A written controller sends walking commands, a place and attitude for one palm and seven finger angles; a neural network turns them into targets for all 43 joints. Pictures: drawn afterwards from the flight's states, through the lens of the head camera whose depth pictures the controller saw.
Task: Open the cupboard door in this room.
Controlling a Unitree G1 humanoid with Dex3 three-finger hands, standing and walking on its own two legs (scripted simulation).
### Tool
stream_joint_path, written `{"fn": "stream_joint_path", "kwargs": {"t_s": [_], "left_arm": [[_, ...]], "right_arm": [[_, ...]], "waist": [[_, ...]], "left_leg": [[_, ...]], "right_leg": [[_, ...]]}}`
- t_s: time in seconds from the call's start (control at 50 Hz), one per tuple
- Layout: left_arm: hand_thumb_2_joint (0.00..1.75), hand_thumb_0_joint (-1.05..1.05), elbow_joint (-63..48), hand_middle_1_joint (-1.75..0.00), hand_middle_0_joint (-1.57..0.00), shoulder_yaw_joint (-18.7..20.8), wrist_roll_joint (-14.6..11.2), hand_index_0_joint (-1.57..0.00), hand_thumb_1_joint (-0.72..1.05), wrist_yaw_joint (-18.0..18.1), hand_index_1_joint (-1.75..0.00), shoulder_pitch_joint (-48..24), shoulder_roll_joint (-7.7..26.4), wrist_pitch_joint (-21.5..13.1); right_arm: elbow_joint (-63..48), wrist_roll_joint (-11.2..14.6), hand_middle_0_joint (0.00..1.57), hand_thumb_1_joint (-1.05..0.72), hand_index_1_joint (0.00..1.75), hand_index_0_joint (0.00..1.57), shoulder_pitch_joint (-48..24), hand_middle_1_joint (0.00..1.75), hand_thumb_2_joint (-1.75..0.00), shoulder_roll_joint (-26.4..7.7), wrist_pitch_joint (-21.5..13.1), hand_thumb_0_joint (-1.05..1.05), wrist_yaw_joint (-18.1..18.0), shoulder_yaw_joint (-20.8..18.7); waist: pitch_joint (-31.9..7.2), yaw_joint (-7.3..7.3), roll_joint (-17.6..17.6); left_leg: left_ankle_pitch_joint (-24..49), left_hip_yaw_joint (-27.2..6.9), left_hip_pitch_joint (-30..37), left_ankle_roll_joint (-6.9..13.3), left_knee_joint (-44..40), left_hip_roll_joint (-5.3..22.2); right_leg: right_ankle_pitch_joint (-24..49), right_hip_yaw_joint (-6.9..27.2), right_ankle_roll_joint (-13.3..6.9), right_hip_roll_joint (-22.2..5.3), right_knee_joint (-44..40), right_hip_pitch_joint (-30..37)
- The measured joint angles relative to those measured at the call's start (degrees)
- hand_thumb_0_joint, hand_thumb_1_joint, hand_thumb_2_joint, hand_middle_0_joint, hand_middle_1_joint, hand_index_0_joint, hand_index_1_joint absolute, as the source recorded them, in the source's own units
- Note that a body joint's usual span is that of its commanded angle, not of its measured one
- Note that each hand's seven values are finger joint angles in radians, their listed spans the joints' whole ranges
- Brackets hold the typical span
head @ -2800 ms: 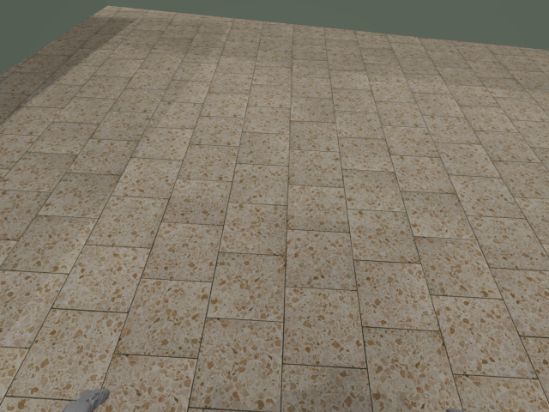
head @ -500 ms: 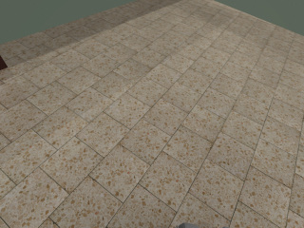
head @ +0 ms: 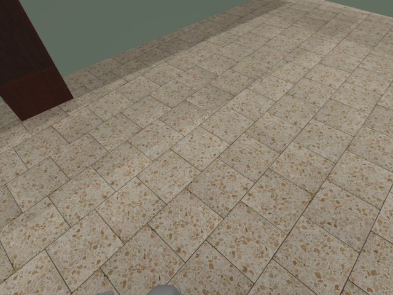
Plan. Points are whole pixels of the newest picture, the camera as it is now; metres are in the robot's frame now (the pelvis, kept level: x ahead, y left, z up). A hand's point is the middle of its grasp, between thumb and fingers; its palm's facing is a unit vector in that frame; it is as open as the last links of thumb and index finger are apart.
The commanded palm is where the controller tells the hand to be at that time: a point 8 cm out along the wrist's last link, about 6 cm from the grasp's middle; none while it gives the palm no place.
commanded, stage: turn or walk to find it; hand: left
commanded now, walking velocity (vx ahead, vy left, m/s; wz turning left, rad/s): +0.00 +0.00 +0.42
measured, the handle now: out of the picture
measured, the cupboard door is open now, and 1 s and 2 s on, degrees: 0 0 0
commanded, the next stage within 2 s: stand and wait in 0.02 s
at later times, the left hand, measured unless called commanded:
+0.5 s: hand out of the picture -0.06 +0.23 -0.18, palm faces +0.18 -0.96 -0.20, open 7.4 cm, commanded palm none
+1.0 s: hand out of the picture -0.08 +0.18 -0.17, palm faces +0.24 -0.94 -0.23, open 7.3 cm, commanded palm none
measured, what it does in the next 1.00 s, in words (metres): steps on the spot: left foot, then right foot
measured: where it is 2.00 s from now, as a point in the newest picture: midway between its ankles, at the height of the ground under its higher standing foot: outside the picture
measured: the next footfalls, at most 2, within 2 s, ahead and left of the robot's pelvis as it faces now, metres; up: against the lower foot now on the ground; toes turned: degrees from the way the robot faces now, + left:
left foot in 0.30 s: +0.01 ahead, +0.15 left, +0.00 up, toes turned +8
right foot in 0.72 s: +0.00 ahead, -0.09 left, +0.00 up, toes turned +5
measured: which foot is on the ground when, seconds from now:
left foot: up 0.00-0.28, down 0.30-0.74, up 0.76-1.00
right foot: down 0.00-0.32, up 0.34-0.70, down 0.72-1.00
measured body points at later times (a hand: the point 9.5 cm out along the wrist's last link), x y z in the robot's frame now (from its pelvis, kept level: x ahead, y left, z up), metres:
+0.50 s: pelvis -0.02 +0.04 +0.00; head -0.02 +0.07 +0.45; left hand -0.07 +0.28 -0.17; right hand +0.10 -0.17 -0.14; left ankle -0.03 +0.14 -0.74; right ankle -0.04 -0.10 -0.69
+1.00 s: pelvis -0.07 -0.01 +0.00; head -0.07 -0.02 +0.45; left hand -0.09 +0.23 -0.15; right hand -0.02 -0.24 -0.16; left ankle -0.12 +0.13 -0.70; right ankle -0.04 -0.09 -0.74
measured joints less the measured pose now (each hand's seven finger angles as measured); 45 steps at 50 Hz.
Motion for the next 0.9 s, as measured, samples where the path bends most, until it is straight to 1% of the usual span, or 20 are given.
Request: {"fn": "stream_joint_path", "kwargs": {"t_s": [0.06, 0.12, 0.22, 0.26, 0.28, 0.3, 0.32, 0.34, 0.38, 0.42, 0.46, 0.54, 0.6, 0.66, 0.72, 0.74, 0.76, 0.8, 0.86, 0.9], "left_arm": [[0.90, 0.00, 0.6, -0.30, -0.20, -0.1, 0.1, -0.20, 0.91, 0.0, -0.30, 0.9, -0.3, -0.3], [0.90, 0.00, 1.4, -0.30, -0.20, -0.1, 0.3, -0.20, 0.91, 0.1, -0.30, 2.0, -0.4, -0.7], [0.90, 0.00, 3.7, -0.30, -0.20, 0.2, 0.9, -0.20, 0.91, 0.1, -0.30, 4.4, 0.4, -0.8], [0.90, 0.00, 5.1, -0.30, -0.20, 0.3, 0.8, -0.20, 0.91, 0.1, -0.30, 5.4, 1.0, -0.5], [0.90, 0.00, 5.8, -0.30, -0.20, 0.4, 0.7, -0.20, 0.91, 0.2, -0.30, 6.0, 1.3, -0.3], [0.90, 0.00, 6.6, -0.30, -0.20, 0.4, 0.4, -0.20, 0.91, 0.2, -0.30, 6.5, 1.6, 0.0], [0.90, 0.00, 7.5, -0.30, -0.20, 0.6, 0.2, -0.20, 0.91, 0.2, -0.30, 6.7, 2.2, 0.4], [0.90, 0.00, 8.2, -0.29, -0.20, 0.6, 0.0, -0.20, 0.91, 0.4, -0.30, 6.9, 2.7, 0.9], [0.90, 0.00, 9.5, -0.29, -0.20, 0.6, -0.1, -0.20, 0.91, 0.5, -0.30, 7.5, 3.2, 1.7], [0.90, 0.01, 10.5, -0.29, -0.20, 0.6, 0.0, -0.20, 0.91, 0.3, -0.30, 7.2, 3.1, 2.3], [0.90, 0.01, 10.6, -0.29, -0.19, 0.6, -0.1, -0.20, 0.91, 0.0, -0.30, 6.5, 2.9, 2.5], [0.90, 0.01, 9.3, -0.29, -0.19, 0.8, -0.1, -0.20, 0.91, -0.3, -0.30, 4.5, 2.2, 2.2], [0.90, 0.01, 7.9, -0.29, -0.19, 1.0, -0.1, -0.20, 0.91, -0.2, -0.30, 2.7, 1.8, 2.0], [0.90, 0.00, 6.4, -0.29, -0.19, 1.2, -0.2, -0.20, 0.91, -0.2, -0.30, 1.0, 1.6, 1.6], [0.90, 0.00, 5.4, -0.29, -0.19, 1.0, -0.1, -0.20, 0.91, 0.0, -0.30, 0.4, 1.4, 0.4], [0.90, 0.00, 5.5, -0.29, -0.19, 0.9, 0.1, -0.20, 0.91, 0.2, -0.30, 0.2, 0.8, 0.0], [0.90, 0.00, 5.5, -0.29, -0.19, 0.6, 0.3, -0.20, 0.91, 0.2, -0.30, 0.4, 0.4, -0.3], [0.90, 0.00, 5.3, -0.29, -0.19, 0.1, 0.5, -0.20, 0.91, 0.1, -0.30, 1.1, 0.1, -0.4], [0.90, 0.00, 5.8, -0.29, -0.20, -0.1, 0.4, -0.20, 0.91, 0.2, -0.30, 2.2, -0.3, -0.3], [0.90, 0.00, 6.3, -0.29, -0.20, -0.4, 0.4, -0.20, 0.91, 0.1, -0.30, 2.7, -0.6, -0.3]], "right_arm": [[0.5, 0.0, 0.20, -0.91, 0.30, 0.20, -0.3, 0.30, -0.90, -0.1, 0.1, 0.01, 0.0, 0.0], [1.2, 0.1, 0.20, -0.91, 0.30, 0.20, -1.2, 0.30, -0.90, 0.1, 0.4, 0.01, -0.2, 0.4], [1.5, 0.6, 0.20, -0.91, 0.30, 0.20, -4.6, 0.30, -0.90, 1.1, -0.1, 0.01, -0.7, 1.4], [1.2, 0.8, 0.20, -0.91, 0.30, 0.20, -6.0, 0.30, -0.90, 1.7, -0.8, 0.01, -0.9, 1.9], [1.0, 0.8, 0.20, -0.91, 0.30, 0.20, -6.5, 0.30, -0.90, 1.9, -1.4, 0.01, -0.9, 2.2], [0.8, 0.8, 0.20, -0.91, 0.30, 0.20, -6.9, 0.30, -0.90, 2.3, -2.1, 0.01, -0.9, 2.4], [1.0, 0.7, 0.20, -0.91, 0.30, 0.20, -7.5, 0.30, -0.90, 3.1, -2.7, 0.01, -1.1, 2.7], [1.0, 0.7, 0.20, -0.91, 0.30, 0.20, -7.9, 0.30, -0.90, 3.9, -3.0, 0.01, -1.1, 3.1], [1.1, 0.5, 0.20, -0.91, 0.30, 0.20, -8.3, 0.30, -0.90, 5.2, -3.5, 0.01, -1.4, 3.9], [1.0, 0.4, 0.20, -0.91, 0.30, 0.20, -8.4, 0.30, -0.90, 6.0, -3.7, 0.01, -1.8, 4.4], [1.1, 0.5, 0.20, -0.90, 0.30, 0.20, -8.4, 0.30, -0.90, 6.4, -3.7, 0.00, -2.0, 4.7], [0.8, 0.5, 0.21, -0.92, 0.30, 0.21, -8.4, 0.30, -0.90, 5.7, -3.5, -0.01, -1.9, 4.0], [0.8, 0.3, 0.21, -0.92, 0.30, 0.21, -7.7, 0.30, -0.90, 4.8, -3.1, 0.00, -1.6, 3.5], [0.8, 0.1, 0.21, -0.91, 0.30, 0.21, -6.6, 0.30, -0.90, 3.8, -2.5, 0.00, -1.4, 2.8], [1.4, 0.3, 0.21, -0.91, 0.30, 0.21, -5.0, 0.30, -0.90, 2.9, -2.1, 0.00, -1.3, 2.3], [1.7, 0.6, 0.21, -0.91, 0.30, 0.21, -4.6, 0.30, -0.90, 2.2, -2.0, 0.00, -1.3, 2.0], [2.1, 0.6, 0.20, -0.91, 0.30, 0.21, -4.1, 0.30, -0.90, 1.8, -1.6, 0.00, -1.3, 1.8], [2.6, 0.5, 0.20, -0.91, 0.30, 0.20, -2.9, 0.30, -0.90, 1.6, -0.6, 0.01, -1.2, 1.5], [3.6, 0.3, 0.20, -0.91, 0.30, 0.20, -1.8, 0.30, -0.90, 1.6, -0.1, 0.01, -0.9, 1.3], [4.0, 0.3, 0.20, -0.91, 0.30, 0.20, -1.3, 0.30, -0.90, 1.7, -0.3, 0.01, -0.8, 1.3]], "waist": [[0.3, 0.12, -0.3], [0.7, 1.06, -1.0], [1.2, 3.38, -2.4], [1.1, 4.07, -2.9], [0.9, 4.22, -3.0], [0.7, 4.31, -3.1], [0.8, 4.63, -4.4], [0.8, 5.13, -5.4], [0.4, 5.53, -6.3], [0.0, 5.19, -5.9], [-0.1, 4.81, -5.2], [0.1, 4.06, -4.1], [0.3, 3.26, -3.4], [0.4, 2.37, -2.5], [0.0, 2.12, -2.0], [0.1, 2.03, -0.8], [0.0, 1.83, 0.0], [-0.9, 1.74, 0.2], [-1.5, 1.98, -0.4], [-1.6, 1.79, -0.4]], "left_leg": [[1.4, 0.1, 0.0, -1.2, 1.5, 2.1], [-0.2, 0.7, 1.9, -1.7, -2.2, 3.4], [-3.3, 3.0, 8.1, -1.0, -16.7, 3.9], [-1.3, 4.2, 11.3, -0.5, -23.8, 3.7], [2.0, 4.7, 13.4, -0.3, -28.4, 3.6], [3.6, 5.1, 15.3, 0.9, -32.2, 3.6], [3.1, 5.6, 15.7, 2.1, -32.6, 2.9], [2.7, 6.2, 16.0, 3.0, -32.4, 2.5], [3.0, 7.0, 17.1, 3.9, -33.4, 2.2], [4.2, 6.7, 17.9, 4.4, -35.1, 2.1], [5.5, 6.1, 18.2, 4.6, -36.6, 1.9], [7.7, 5.0, 17.5, 4.8, -38.4, 1.3], [8.9, 4.0, 16.2, 4.6, -38.6, 0.9], [9.7, 3.0, 14.5, 4.0, -38.0, 0.5], [9.6, 2.5, 12.4, 2.9, -35.7, -0.1], [8.8, 1.9, 11.7, 2.7, -34.1, 0.5], [5.2, 1.3, 10.8, 2.5, -31.7, 0.6], [-1.0, 1.0, 8.5, 2.3, -24.8, 0.3], [-1.6, 1.2, 6.4, 2.1, -15.5, 1.0], [-0.6, 1.3, 6.3, 1.7, -12.9, 2.1]], "right_leg": [[0.1, -2.0, -0.1, -0.5, -0.6, 0.8], [-0.2, -3.3, 0.0, -1.2, -0.4, 1.0], [-0.6, -4.2, 0.7, -2.0, 1.2, 0.1], [-1.0, -4.4, 1.3, -2.2, 2.4, -0.5], [-1.4, -4.5, 1.7, -2.1, 3.3, -0.9], [-2.0, -4.7, 2.2, -2.1, 4.7, -1.5], [-2.5, -4.1, 2.6, -2.9, 6.1, -1.9], [-5.3, -2.5, 3.1, -3.1, 7.9, -2.5], [-10.2, 0.3, 3.9, -2.7, 13.2, -4.0], [-11.3, 1.8, 4.4, -2.3, 18.0, -5.4], [-11.1, 2.7, 4.9, -2.3, 20.7, -6.3], [-10.4, 3.9, 5.8, -2.5, 21.0, -7.2], [-10.0, 4.2, 5.9, -2.1, 18.7, -6.9], [-8.6, 4.1, 5.7, -1.2, 14.2, -5.5], [-1.6, 3.5, 5.2, -0.5, 4.0, -1.7], [-0.5, 2.9, 4.0, 0.2, 3.4, -1.4], [-0.5, 2.4, 2.6, 0.6, 3.7, -1.4], [-0.5, 1.6, 0.9, 0.3, 3.2, -1.0], [0.9, 1.3, 0.1, 0.2, 0.7, 0.0], [1.9, 0.9, 0.0, 0.5, -0.6, 0.3]]}}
